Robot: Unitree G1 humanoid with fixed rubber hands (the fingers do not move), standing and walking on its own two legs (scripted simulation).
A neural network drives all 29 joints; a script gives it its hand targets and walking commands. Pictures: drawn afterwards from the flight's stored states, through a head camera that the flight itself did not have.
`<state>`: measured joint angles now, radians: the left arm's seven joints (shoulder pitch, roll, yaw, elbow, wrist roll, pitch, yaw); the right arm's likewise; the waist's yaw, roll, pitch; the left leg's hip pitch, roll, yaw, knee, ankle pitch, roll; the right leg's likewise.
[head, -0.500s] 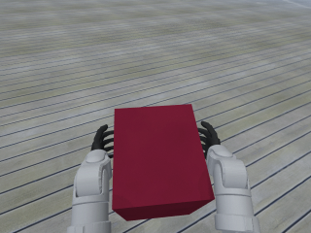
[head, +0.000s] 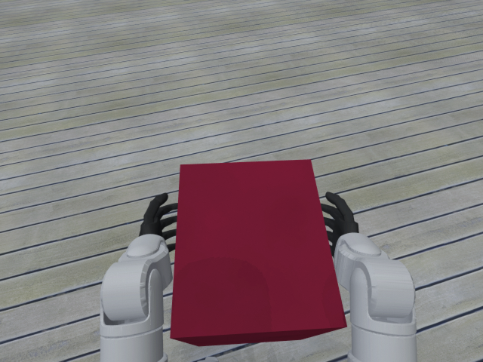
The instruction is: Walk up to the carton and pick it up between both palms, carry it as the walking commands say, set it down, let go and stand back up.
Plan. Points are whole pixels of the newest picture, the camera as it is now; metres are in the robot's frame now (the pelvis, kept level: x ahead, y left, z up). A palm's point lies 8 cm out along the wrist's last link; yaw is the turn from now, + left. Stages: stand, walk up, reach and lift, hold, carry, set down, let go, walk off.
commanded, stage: carry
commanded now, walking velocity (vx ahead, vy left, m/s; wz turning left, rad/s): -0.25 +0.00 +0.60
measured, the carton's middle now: (248, 263) +0.29 +0.00 +0.03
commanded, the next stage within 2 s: none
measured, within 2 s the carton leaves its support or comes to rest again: neither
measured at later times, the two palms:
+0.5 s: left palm out of the picture +0.07 +0.22 +0.09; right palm (288, 349) +0.15 -0.04 +0.08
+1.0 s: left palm out of the picture -0.20 +0.26 +0.07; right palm out of the picture -0.03 +0.04 +0.09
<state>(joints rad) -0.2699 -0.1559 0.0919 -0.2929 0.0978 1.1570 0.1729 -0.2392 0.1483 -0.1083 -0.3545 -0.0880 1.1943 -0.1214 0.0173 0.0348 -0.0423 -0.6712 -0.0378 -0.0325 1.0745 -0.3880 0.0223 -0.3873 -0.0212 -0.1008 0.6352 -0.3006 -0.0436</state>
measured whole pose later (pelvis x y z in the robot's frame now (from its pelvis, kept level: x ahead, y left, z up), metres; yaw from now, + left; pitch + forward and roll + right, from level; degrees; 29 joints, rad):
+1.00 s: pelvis -0.32 -0.02 -0.01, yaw +36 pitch +0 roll -2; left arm -0.14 -0.13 0.07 -0.32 0.09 1.21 0.18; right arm -0.18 0.14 -0.04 -0.30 -0.09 1.23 -0.12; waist 0.02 -0.02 -0.07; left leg -0.45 0.00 -0.09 0.73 -0.28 -0.02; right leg -0.56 -0.10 -0.16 1.03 -0.47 0.01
